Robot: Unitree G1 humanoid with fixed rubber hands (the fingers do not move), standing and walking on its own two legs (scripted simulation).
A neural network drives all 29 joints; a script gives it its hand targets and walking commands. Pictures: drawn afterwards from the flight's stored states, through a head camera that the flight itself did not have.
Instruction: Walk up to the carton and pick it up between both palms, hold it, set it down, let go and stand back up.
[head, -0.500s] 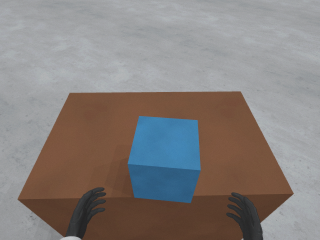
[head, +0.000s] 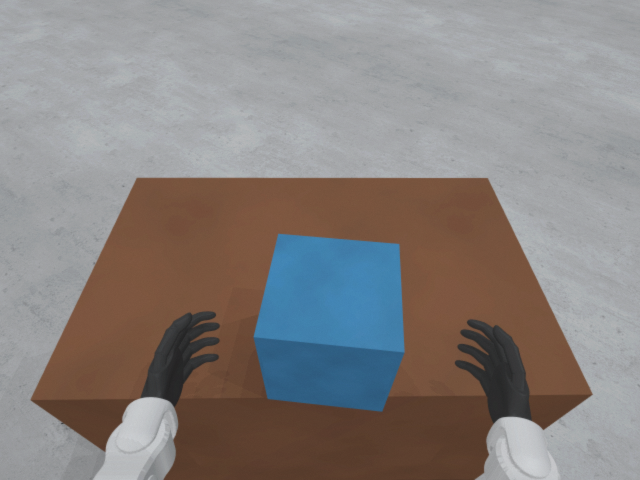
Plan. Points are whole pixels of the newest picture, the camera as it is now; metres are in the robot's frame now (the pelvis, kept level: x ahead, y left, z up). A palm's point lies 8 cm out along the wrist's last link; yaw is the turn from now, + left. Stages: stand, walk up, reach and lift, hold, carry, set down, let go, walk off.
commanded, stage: reach and lift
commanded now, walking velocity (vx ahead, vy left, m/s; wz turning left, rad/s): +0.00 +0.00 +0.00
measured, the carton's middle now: (331, 324) +0.34 +0.02 -0.05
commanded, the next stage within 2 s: none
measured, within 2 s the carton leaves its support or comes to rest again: neither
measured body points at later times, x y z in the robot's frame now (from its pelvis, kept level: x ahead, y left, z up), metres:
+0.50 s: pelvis -0.02 +0.00 +0.00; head -0.01 +0.00 +0.45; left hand +0.31 +0.20 +0.08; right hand +0.30 -0.19 +0.07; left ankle -0.03 +0.13 -0.75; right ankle +0.01 -0.15 -0.75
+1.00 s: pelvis -0.02 -0.01 +0.00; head +0.00 +0.01 +0.45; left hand +0.36 +0.20 +0.09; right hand +0.35 -0.18 +0.08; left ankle -0.03 +0.13 -0.75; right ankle +0.01 -0.15 -0.75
